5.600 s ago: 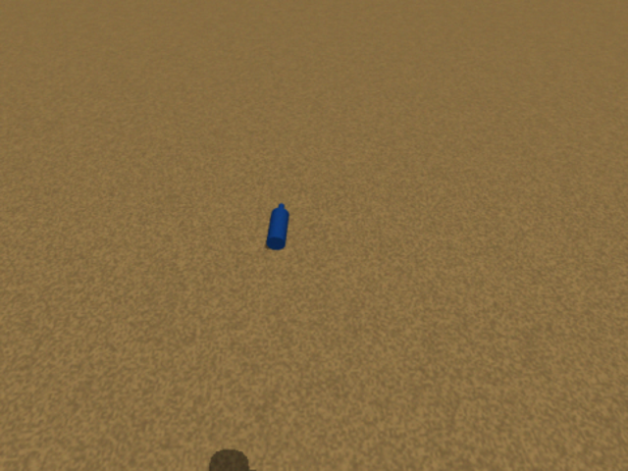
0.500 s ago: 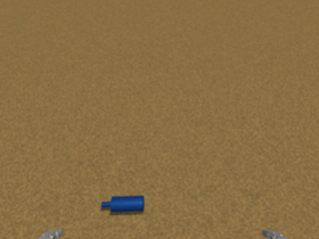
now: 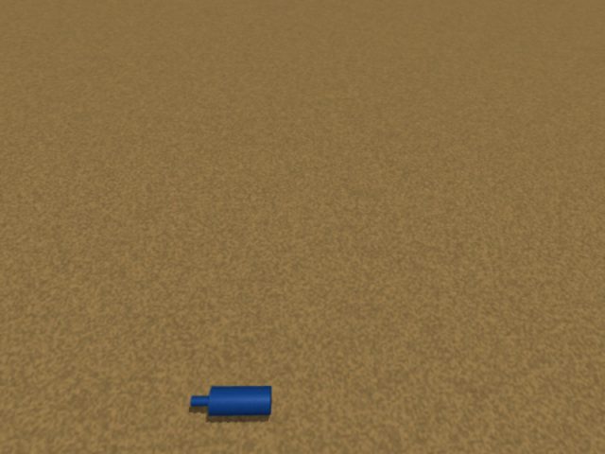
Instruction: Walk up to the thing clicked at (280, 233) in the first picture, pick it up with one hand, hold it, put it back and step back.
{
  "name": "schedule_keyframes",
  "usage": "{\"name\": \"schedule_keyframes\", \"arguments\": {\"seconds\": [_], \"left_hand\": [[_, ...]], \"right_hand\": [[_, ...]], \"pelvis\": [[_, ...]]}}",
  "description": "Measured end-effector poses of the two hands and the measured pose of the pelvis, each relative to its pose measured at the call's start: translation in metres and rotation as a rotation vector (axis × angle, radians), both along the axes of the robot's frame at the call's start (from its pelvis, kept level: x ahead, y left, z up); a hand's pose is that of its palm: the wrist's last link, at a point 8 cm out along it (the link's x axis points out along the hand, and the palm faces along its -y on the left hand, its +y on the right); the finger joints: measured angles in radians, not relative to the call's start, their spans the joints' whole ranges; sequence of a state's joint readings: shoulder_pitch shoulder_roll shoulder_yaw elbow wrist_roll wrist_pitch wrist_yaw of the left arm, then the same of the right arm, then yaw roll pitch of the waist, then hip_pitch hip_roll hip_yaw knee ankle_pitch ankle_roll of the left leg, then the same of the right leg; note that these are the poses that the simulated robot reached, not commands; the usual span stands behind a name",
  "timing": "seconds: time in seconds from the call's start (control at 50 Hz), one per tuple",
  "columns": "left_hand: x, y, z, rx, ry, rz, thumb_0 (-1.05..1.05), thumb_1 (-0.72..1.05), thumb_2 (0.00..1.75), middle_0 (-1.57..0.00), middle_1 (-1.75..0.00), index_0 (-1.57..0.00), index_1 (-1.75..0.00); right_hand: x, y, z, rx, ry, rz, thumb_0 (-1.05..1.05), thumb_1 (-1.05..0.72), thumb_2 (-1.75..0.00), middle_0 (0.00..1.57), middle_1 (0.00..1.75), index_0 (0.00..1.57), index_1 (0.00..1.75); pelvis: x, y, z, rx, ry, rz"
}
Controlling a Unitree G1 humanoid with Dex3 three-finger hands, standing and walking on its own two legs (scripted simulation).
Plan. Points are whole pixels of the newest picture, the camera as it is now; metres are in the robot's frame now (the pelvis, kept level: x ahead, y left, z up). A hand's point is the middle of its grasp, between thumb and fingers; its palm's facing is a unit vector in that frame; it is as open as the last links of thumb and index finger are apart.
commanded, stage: walk up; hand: left
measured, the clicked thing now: (231, 400) +0.41 +0.20 -0.74
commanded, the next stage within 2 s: stand in 0.80 s
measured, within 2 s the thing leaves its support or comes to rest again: neither
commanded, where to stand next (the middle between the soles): +0.03 +0.02 m, yaw -1 degrees
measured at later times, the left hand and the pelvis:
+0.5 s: hand out of the picture +0.10 +0.25 -0.15, palm faces +0.04 -0.94 -0.34, open 7.4 cm; pelvis +0.01 +0.00 +0.00, yaw +1 degrees
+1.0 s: hand out of the picture +0.09 +0.25 -0.15, palm faces +0.01 -0.94 -0.33, open 7.4 cm; pelvis +0.01 -0.01 +0.00, yaw +1 degrees
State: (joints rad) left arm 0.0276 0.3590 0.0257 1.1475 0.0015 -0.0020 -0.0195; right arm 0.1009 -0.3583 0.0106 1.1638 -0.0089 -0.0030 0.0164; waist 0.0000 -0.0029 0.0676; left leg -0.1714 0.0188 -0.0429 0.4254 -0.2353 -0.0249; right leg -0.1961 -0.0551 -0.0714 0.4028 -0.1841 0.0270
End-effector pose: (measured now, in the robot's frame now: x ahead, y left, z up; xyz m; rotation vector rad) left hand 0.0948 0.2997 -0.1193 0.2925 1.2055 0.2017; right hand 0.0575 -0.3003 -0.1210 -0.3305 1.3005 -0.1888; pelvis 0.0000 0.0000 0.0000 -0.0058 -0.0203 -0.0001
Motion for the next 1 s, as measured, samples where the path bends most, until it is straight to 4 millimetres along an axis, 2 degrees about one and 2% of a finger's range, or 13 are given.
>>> {"name": "schedule_keyframes", "arguments": {"seconds": [0.24,0.38,0.5,0.84,1.0], "left_hand": [[-0.011,-0.001,0.002,0.006,0.02,0.03,0.0,0.9,0.89,-0.2,-0.3,-0.2,-0.3],[-0.01,-0.002,0.004,0.012,0.006,0.036,0.0,0.9,0.89,-0.2,-0.3,-0.2,-0.3],[-0.008,-0.002,0.005,0.014,-0.002,0.038,0.0,0.9,0.89,-0.2,-0.3,-0.2,-0.3],[-0.006,-0.004,0.004,0.01,-0.004,0.023,0.0,0.9,0.89,-0.2,-0.3,-0.2,-0.3],[-0.009,-0.009,0.005,0.006,0.018,0.016,0.0,0.9,0.89,-0.2,-0.3,-0.2,-0.3]], "right_hand": [[0.044,0.003,0.003,0.012,-0.088,0.035,0.0,-0.91,-0.9,0.2,0.3,0.21,0.3],[0.057,0.004,0.004,0.018,-0.11,0.051,0.0,-0.91,-0.9,0.2,0.3,0.21,0.3],[0.056,0.004,0.004,0.02,-0.105,0.053,0.0,-0.91,-0.9,0.2,0.3,0.21,0.3],[0.034,0.001,0.002,0.013,-0.059,0.039,0.0,-0.91,-0.9,0.2,0.3,0.21,0.3],[0.033,0.0,0.003,0.014,-0.056,0.036,0.0,-0.91,-0.9,0.2,0.3,0.21,0.3]], "pelvis": [[0.006,-0.001,0.001,-0.001,-0.001,0.01],[0.007,-0.003,0.001,-0.002,-0.002,0.017],[0.008,-0.004,0.001,-0.001,-0.004,0.02],[0.008,-0.005,0.002,0.0,-0.007,0.019],[0.014,-0.006,0.004,0.003,-0.004,0.016]]}}
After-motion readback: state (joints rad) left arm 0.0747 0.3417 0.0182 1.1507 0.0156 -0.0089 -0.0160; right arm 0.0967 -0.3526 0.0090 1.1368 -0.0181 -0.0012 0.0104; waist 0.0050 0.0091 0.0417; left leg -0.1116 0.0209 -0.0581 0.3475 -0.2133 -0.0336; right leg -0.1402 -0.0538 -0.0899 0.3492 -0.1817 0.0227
